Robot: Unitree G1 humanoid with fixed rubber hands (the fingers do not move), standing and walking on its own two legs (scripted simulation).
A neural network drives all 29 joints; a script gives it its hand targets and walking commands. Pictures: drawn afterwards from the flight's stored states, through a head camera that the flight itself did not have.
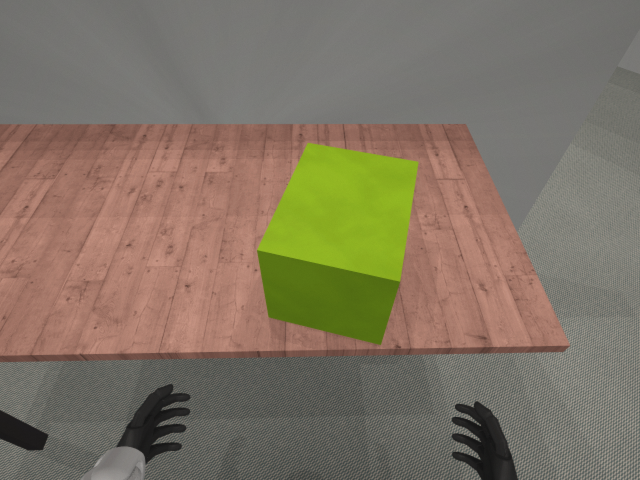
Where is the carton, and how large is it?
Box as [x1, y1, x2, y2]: [257, 143, 417, 344]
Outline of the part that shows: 307,143 257,249 268,316 380,344 400,279 417,162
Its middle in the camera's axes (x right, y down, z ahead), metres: +0.04 +0.01 +0.61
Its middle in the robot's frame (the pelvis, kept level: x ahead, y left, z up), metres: +0.44 +0.00 +0.01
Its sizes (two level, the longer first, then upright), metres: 0.233 0.180 0.171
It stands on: a table, 0.70 m high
